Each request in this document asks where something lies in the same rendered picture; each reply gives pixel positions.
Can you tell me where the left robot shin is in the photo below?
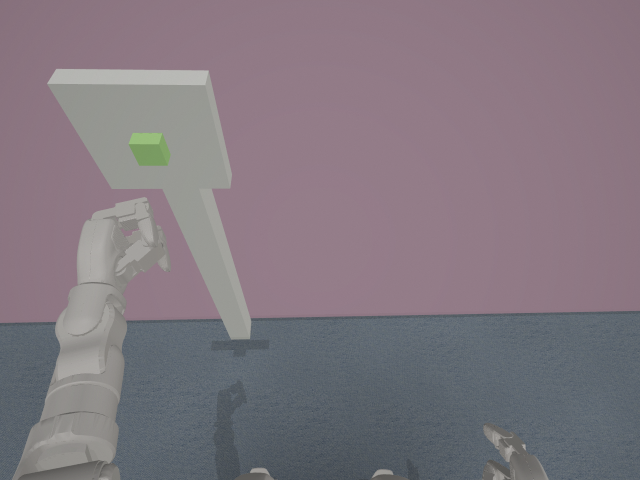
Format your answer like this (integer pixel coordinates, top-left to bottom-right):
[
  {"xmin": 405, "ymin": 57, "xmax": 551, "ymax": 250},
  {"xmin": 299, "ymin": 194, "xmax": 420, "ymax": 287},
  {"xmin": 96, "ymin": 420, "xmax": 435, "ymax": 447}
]
[{"xmin": 250, "ymin": 468, "xmax": 270, "ymax": 476}]

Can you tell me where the panel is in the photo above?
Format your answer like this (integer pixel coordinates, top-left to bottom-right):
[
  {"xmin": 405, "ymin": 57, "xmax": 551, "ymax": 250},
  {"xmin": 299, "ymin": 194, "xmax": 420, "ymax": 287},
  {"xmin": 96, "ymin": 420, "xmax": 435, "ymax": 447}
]
[{"xmin": 47, "ymin": 69, "xmax": 251, "ymax": 340}]

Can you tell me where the right robot shin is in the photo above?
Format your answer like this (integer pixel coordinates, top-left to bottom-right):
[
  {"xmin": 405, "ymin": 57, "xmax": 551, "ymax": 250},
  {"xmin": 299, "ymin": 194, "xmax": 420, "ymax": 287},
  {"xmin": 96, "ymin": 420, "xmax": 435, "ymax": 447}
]
[{"xmin": 371, "ymin": 469, "xmax": 393, "ymax": 479}]

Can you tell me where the right robot hand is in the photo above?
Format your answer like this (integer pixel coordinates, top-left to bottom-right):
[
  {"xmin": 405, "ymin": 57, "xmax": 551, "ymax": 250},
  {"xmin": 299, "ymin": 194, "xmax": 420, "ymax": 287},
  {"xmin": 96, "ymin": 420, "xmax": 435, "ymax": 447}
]
[{"xmin": 482, "ymin": 423, "xmax": 549, "ymax": 480}]

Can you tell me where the left robot upper arm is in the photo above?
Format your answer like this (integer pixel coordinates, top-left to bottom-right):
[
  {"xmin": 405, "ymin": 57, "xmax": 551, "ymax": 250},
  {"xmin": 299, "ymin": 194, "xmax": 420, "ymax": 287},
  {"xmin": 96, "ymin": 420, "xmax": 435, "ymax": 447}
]
[{"xmin": 18, "ymin": 460, "xmax": 120, "ymax": 480}]

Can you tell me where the robot shin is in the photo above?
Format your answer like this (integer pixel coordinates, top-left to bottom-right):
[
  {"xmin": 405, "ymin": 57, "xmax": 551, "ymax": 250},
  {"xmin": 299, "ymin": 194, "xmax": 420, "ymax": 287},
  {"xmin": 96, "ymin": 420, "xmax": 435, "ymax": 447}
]
[
  {"xmin": 250, "ymin": 468, "xmax": 270, "ymax": 476},
  {"xmin": 371, "ymin": 469, "xmax": 393, "ymax": 479}
]

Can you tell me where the robot left forearm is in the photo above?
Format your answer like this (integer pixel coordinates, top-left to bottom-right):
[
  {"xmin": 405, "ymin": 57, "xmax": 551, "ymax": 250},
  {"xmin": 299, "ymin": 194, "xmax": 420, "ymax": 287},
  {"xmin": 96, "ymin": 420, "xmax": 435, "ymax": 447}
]
[{"xmin": 12, "ymin": 282, "xmax": 127, "ymax": 480}]

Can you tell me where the button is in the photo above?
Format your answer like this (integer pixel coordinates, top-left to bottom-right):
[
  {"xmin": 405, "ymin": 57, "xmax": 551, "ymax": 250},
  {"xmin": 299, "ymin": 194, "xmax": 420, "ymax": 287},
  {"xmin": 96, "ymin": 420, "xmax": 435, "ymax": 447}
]
[{"xmin": 129, "ymin": 133, "xmax": 171, "ymax": 166}]

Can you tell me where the left robot hand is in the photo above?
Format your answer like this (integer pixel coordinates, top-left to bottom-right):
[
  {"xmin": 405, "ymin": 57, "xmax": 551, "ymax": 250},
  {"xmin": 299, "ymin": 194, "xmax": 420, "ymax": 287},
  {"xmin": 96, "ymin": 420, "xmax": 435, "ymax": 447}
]
[{"xmin": 77, "ymin": 197, "xmax": 171, "ymax": 295}]

